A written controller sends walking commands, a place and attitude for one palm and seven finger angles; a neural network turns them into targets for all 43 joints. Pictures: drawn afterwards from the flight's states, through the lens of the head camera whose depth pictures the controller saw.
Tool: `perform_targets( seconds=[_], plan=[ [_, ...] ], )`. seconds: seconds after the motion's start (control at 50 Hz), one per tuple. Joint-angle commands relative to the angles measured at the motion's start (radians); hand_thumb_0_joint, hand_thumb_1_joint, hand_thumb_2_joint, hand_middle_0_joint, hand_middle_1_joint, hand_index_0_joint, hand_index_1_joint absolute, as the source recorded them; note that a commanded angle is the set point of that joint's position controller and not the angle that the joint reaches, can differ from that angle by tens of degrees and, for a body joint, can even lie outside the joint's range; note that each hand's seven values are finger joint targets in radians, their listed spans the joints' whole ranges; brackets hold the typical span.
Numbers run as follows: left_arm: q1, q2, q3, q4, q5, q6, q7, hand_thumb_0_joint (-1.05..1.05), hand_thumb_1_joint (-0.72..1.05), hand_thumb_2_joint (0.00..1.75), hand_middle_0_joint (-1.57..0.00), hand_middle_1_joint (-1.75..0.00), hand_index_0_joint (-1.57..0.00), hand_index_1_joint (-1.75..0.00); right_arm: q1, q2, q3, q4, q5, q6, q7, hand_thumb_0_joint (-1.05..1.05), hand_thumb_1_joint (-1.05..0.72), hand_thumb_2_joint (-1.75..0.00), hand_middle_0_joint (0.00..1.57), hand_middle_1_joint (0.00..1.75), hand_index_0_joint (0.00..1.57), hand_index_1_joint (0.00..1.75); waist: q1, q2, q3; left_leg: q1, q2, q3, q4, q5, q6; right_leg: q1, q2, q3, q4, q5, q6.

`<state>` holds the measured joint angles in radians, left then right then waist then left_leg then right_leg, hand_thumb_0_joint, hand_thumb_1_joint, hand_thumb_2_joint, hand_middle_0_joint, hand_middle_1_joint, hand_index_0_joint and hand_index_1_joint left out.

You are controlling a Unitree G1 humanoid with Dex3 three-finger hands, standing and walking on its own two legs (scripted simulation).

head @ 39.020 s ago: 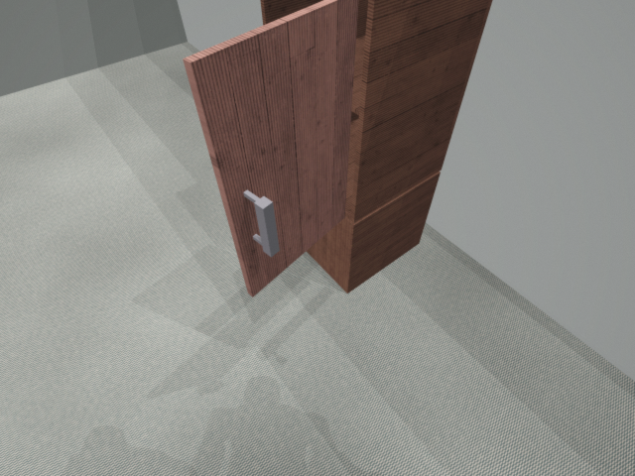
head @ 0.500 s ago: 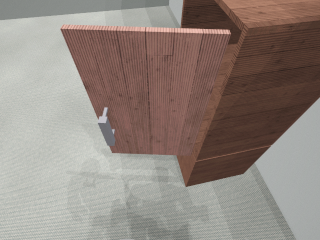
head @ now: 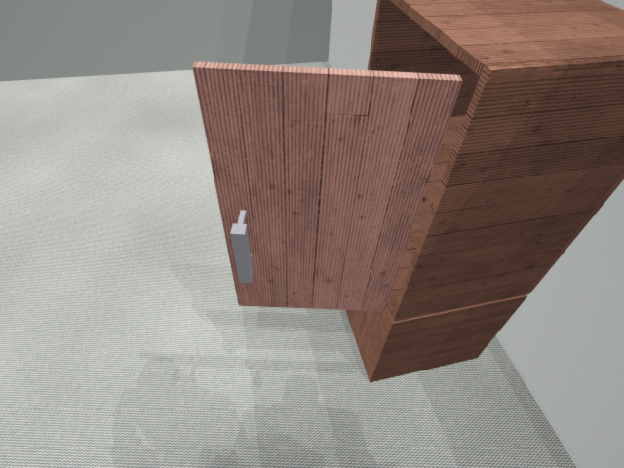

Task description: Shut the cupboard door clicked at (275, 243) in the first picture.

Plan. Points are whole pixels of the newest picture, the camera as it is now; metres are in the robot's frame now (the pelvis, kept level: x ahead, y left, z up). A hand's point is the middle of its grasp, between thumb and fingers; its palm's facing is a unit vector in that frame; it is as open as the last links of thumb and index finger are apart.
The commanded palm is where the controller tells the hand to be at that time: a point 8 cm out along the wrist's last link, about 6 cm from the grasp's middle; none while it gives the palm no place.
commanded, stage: come to a stop and stand still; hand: left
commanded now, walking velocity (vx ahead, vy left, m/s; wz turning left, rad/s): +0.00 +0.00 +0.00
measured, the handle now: (244, 246) +0.52 +0.16 -0.08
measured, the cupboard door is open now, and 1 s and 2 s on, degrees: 75 75 75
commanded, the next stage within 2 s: look again from close up in 0.14 s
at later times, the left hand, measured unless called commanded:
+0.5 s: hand out of the picture -0.02 +0.16 -0.17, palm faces +0.02 -0.99 -0.16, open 7.4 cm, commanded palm none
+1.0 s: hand out of the picture +0.02 +0.14 -0.17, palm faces +0.01 -0.99 -0.17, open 7.4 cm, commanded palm none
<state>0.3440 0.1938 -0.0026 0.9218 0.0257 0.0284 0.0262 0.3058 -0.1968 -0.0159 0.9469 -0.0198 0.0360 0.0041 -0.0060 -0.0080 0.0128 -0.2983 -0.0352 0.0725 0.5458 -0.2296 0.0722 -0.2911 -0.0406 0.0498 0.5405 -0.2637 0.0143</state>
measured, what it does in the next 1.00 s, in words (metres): stands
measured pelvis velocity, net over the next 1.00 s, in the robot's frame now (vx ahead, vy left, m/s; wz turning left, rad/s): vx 0.02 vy -0.03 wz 0.00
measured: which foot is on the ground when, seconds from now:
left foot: down 0.00-1.00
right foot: down 0.00-1.00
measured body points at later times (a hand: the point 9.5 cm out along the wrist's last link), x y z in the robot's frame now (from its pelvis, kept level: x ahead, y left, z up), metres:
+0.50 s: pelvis +0.00 +0.00 +0.01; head +0.00 +0.01 +0.46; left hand -0.02 +0.21 -0.16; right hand +0.03 -0.23 -0.14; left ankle +0.04 +0.07 -0.73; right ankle +0.04 -0.16 -0.73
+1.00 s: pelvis +0.02 -0.03 +0.01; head +0.02 -0.02 +0.46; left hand +0.02 +0.19 -0.15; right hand +0.02 -0.25 -0.15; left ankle +0.04 +0.07 -0.73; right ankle +0.04 -0.16 -0.73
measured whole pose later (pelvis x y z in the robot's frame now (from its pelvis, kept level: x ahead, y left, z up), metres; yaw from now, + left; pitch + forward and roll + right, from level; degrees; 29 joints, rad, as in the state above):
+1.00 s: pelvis +0.02 -0.03 +0.01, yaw +0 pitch -1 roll +0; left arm 0.34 0.16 0.00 1.05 0.03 0.00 0.02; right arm 0.31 -0.15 -0.01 1.10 -0.02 0.01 -0.01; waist -0.01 -0.02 0.00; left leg -0.23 -0.01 0.05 0.47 -0.23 0.03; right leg -0.23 0.00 0.06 0.49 -0.27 0.00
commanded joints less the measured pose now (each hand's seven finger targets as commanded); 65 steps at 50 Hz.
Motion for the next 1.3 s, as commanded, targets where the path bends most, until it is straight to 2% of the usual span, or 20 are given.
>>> perform_targets(
  seconds=[0.0, 0.04, 0.16, 0.24, 0.26, 0.42, 0.6, 0.76, 0.8, 0.84, 0.88, 0.92, 1.0, 1.08, 1.12, 1.16, 1.2, 1.22, 1.24, 1.28],
  plan=[
    [0.044, 0.088, 0.022, -0.027, -0.003, -0.027, 0.009, 0.00, 0.90, 0.90, -0.20, -0.30, -0.20, -0.30, -0.011, -0.120, -0.027, -0.052, 0.002, -0.042, -0.013, 0.00, -0.90, -0.90, 0.20, 0.30, 0.20, 0.30, 0.007, 0.035, 0.042, -0.057, 0.134, -0.206, -0.260, -0.305, -0.017, -0.009, -0.006, 0.045, -0.098, -0.121, -0.050],
    [0.067, 0.079, 0.016, -0.001, -0.004, -0.030, 0.008, 0.00, 0.90, 0.90, -0.20, -0.30, -0.20, -0.30, -0.010, -0.120, -0.024, -0.033, 0.004, -0.047, -0.014, 0.00, -0.90, -0.90, 0.20, 0.30, 0.20, 0.30, 0.012, 0.055, 0.038, -0.045, 0.141, -0.213, -0.276, -0.297, -0.017, 0.004, -0.005, 0.044, -0.098, -0.084, -0.050],
    [0.092, 0.067, 0.005, 0.058, -0.003, -0.037, 0.009, 0.00, 0.90, 0.90, -0.20, -0.30, -0.20, -0.30, 0.005, -0.109, -0.020, 0.014, 0.010, -0.048, -0.017, 0.00, -0.90, -0.90, 0.20, 0.30, 0.20, 0.30, 0.008, 0.019, 0.071, -0.031, 0.138, -0.205, -0.283, -0.277, -0.021, -0.001, -0.011, 0.063, -0.137, -0.071, -0.048],
    [0.109, 0.053, 0.002, 0.082, -0.003, -0.038, 0.010, 0.00, 0.90, 0.90, -0.20, -0.30, -0.20, -0.30, 0.007, -0.108, -0.019, 0.037, 0.011, -0.050, -0.018, 0.00, -0.90, -0.90, 0.20, 0.30, 0.20, 0.30, 0.010, 0.040, 0.070, -0.028, 0.144, -0.213, -0.299, -0.289, -0.023, -0.001, -0.010, 0.055, -0.133, -0.057, -0.042],
    [0.116, 0.053, 0.001, 0.086, -0.002, -0.041, 0.012, 0.00, 0.90, 0.90, -0.20, -0.30, -0.20, -0.30, 0.005, -0.104, -0.019, 0.038, 0.013, -0.050, -0.018, 0.00, -0.90, -0.90, 0.20, 0.30, 0.20, 0.30, 0.013, 0.024, 0.069, -0.023, 0.141, -0.206, -0.289, -0.265, -0.021, 0.009, -0.012, 0.057, -0.140, -0.036, -0.042],
    [0.094, 0.044, -0.002, 0.103, -0.005, -0.048, 0.015, 0.00, 0.90, 0.90, -0.20, -0.30, -0.20, -0.30, 0.007, -0.084, -0.014, 0.068, 0.014, -0.057, -0.020, 0.00, -0.90, -0.90, 0.20, 0.30, 0.20, 0.30, 0.003, -0.005, 0.067, 0.016, 0.132, -0.186, -0.268, -0.171, -0.031, 0.004, -0.028, 0.070, -0.160, 0.010, -0.039],
    [0.067, 0.050, 0.001, 0.101, -0.006, -0.048, 0.015, 0.00, 0.90, 0.90, -0.20, -0.30, -0.20, -0.30, 0.003, -0.081, -0.012, 0.080, 0.013, -0.061, -0.020, 0.00, -0.90, -0.90, 0.20, 0.30, 0.20, 0.30, 0.006, 0.029, 0.066, 0.022, 0.131, -0.177, -0.274, -0.144, -0.038, 0.027, -0.029, 0.066, -0.162, 0.041, -0.037],
    [0.045, 0.059, 0.004, 0.097, -0.009, -0.054, 0.015, 0.00, 0.90, 0.90, -0.20, -0.30, -0.20, -0.30, 0.010, -0.070, -0.008, 0.096, 0.015, -0.063, -0.021, 0.00, -0.90, -0.90, 0.20, 0.30, 0.20, 0.30, 0.004, -0.016, 0.048, 0.057, 0.121, -0.147, -0.234, -0.053, -0.042, 0.039, -0.040, 0.078, -0.185, 0.064, -0.039],
    [0.037, 0.058, 0.003, 0.097, -0.011, -0.053, 0.015, 0.00, 0.90, 0.90, -0.20, -0.30, -0.20, -0.30, 0.011, -0.069, -0.007, 0.101, 0.013, -0.062, -0.022, 0.00, -0.90, -0.90, 0.20, 0.30, 0.20, 0.30, 0.001, -0.005, 0.049, 0.061, 0.121, -0.146, -0.236, -0.050, -0.046, 0.033, -0.039, 0.083, -0.185, 0.057, -0.040],
    [0.044, 0.055, 0.006, 0.103, -0.009, -0.052, 0.011, 0.00, 0.90, 0.90, -0.20, -0.30, -0.20, -0.30, 0.019, -0.075, -0.007, 0.110, 0.008, -0.060, -0.021, 0.00, -0.90, -0.90, 0.20, 0.30, 0.20, 0.30, 0.000, -0.002, 0.040, 0.063, 0.129, -0.155, -0.246, -0.165, -0.045, 0.033, -0.025, 0.069, -0.181, -0.041, -0.040],
    [0.054, 0.054, 0.014, 0.102, -0.003, -0.043, 0.005, 0.00, 0.90, 0.90, -0.20, -0.30, -0.20, -0.30, 0.017, -0.088, -0.014, 0.109, 0.004, -0.052, -0.020, 0.00, -0.90, -0.90, 0.20, 0.30, 0.20, 0.30, 0.006, 0.022, 0.088, 0.015, 0.142, -0.177, -0.269, -0.321, -0.032, -0.002, -0.006, 0.055, -0.158, -0.168, -0.045],
    [0.071, 0.049, 0.021, 0.097, 0.000, -0.039, -0.001, 0.00, 0.90, 0.90, -0.20, -0.30, -0.20, -0.30, 0.014, -0.097, -0.020, 0.101, -0.001, -0.047, -0.020, 0.00, -0.90, -0.90, 0.20, 0.30, 0.20, 0.30, 0.011, 0.039, 0.114, -0.016, 0.160, -0.198, -0.287, -0.400, -0.018, -0.023, 0.011, 0.046, -0.130, -0.215, -0.052],
    [0.096, 0.037, 0.026, 0.098, 0.000, -0.047, -0.009, 0.00, 0.90, 0.90, -0.20, -0.30, -0.20, -0.30, 0.017, -0.092, -0.024, 0.094, 0.000, -0.054, -0.021, 0.00, -0.90, -0.90, 0.20, 0.30, 0.20, 0.30, 0.016, 0.021, 0.116, -0.022, 0.170, -0.195, -0.258, -0.377, -0.003, -0.020, 0.012, 0.050, -0.113, -0.184, -0.066],
    [0.120, 0.048, 0.032, 0.103, -0.004, -0.055, -0.010, 0.00, 0.90, 0.90, -0.20, -0.30, -0.20, -0.30, 0.020, -0.062, -0.020, 0.086, 0.001, -0.063, -0.023, 0.00, -0.90, -0.90, 0.20, 0.30, 0.20, 0.30, 0.014, -0.027, 0.135, -0.026, 0.128, -0.135, -0.156, -0.293, -0.016, -0.033, -0.026, 0.124, -0.167, -0.207, -0.094],
    [0.122, 0.050, 0.031, 0.109, -0.008, -0.061, -0.006, 0.00, 0.90, 0.90, -0.20, -0.30, -0.20, -0.30, 0.023, -0.037, -0.008, 0.087, 0.005, -0.070, -0.026, 0.00, -0.90, -0.90, 0.20, 0.30, 0.20, 0.30, 0.012, -0.072, 0.109, -0.005, 0.089, -0.075, -0.072, -0.131, -0.034, 0.000, -0.055, 0.173, -0.189, -0.077, -0.102],
    [0.126, 0.055, 0.029, 0.121, -0.012, -0.069, 0.003, 0.00, 0.90, 0.90, -0.20, -0.30, -0.20, -0.30, 0.042, -0.014, 0.004, 0.101, 0.009, -0.078, -0.032, 0.00, -0.90, -0.90, 0.20, 0.30, 0.20, 0.30, 0.001, -0.094, 0.056, 0.040, 0.078, -0.035, -0.041, 0.031, -0.048, 0.064, -0.074, 0.169, -0.166, 0.238, -0.100],
    [0.116, 0.049, 0.020, 0.131, -0.016, -0.077, 0.012, 0.00, 0.90, 0.90, -0.20, -0.30, -0.20, -0.30, 0.057, -0.020, 0.006, 0.122, 0.013, -0.084, -0.039, 0.00, -0.90, -0.90, 0.20, 0.30, 0.20, 0.30, -0.007, -0.033, -0.013, 0.120, 0.108, -0.055, -0.062, 0.247, -0.055, 0.121, -0.064, 0.110, -0.084, 0.600, -0.077],
    [0.115, 0.055, 0.017, 0.128, -0.019, -0.078, 0.017, 0.00, 0.90, 0.90, -0.20, -0.30, -0.20, -0.30, 0.054, -0.034, 0.005, 0.127, 0.017, -0.084, -0.045, 0.00, -0.90, -0.90, 0.20, 0.30, 0.20, 0.30, -0.001, -0.006, -0.034, 0.148, 0.120, -0.059, -0.061, 0.362, -0.055, 0.141, -0.062, 0.093, -0.070, 0.691, -0.064],
    [0.112, 0.065, 0.018, 0.125, -0.020, -0.076, 0.021, 0.00, 0.90, 0.90, -0.20, -0.30, -0.20, -0.30, 0.044, -0.043, 0.000, 0.124, 0.021, -0.081, -0.050, 0.00, -0.90, -0.90, 0.20, 0.30, 0.20, 0.30, 0.000, 0.005, -0.051, 0.169, 0.126, -0.061, -0.057, 0.414, -0.055, 0.152, -0.066, 0.090, -0.063, 0.722, -0.057],
    [0.097, 0.072, 0.022, 0.111, -0.017, -0.068, 0.030, 0.00, 0.90, 0.90, -0.20, -0.30, -0.20, -0.30, 0.033, -0.045, -0.008, 0.114, 0.024, -0.069, -0.055, 0.00, -0.90, -0.90, 0.20, 0.30, 0.20, 0.30, 0.001, 0.011, -0.032, 0.173, 0.134, -0.064, -0.051, 0.488, -0.054, 0.137, -0.070, 0.089, -0.041, 0.750, -0.052]
  ],
)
